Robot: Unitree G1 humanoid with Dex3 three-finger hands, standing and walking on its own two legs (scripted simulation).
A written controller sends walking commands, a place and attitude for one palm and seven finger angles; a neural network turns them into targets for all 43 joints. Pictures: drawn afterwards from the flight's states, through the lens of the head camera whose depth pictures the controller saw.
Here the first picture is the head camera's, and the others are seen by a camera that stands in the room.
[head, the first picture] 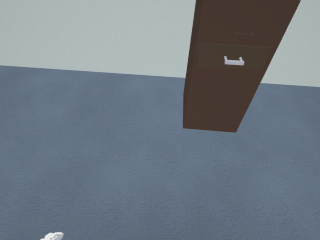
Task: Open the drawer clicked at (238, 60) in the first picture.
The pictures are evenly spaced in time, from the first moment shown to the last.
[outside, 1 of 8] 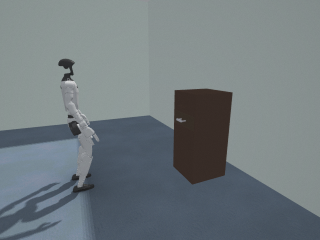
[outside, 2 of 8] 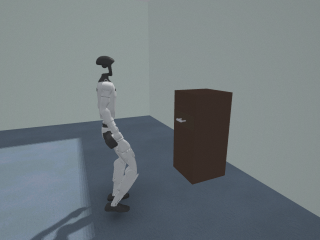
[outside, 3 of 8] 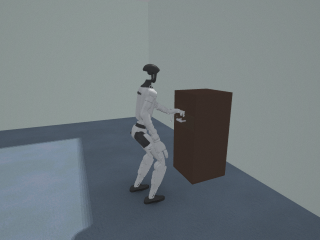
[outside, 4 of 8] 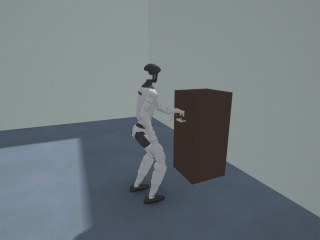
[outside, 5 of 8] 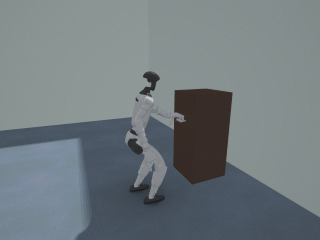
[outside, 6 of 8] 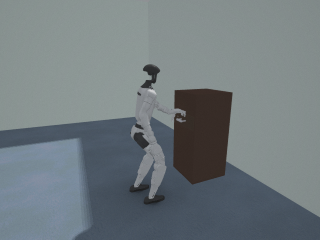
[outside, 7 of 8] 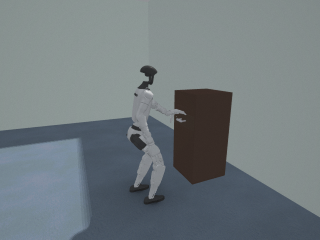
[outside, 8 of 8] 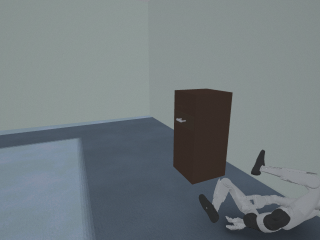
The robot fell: yes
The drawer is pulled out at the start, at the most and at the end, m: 0.00 0.00 0.00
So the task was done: no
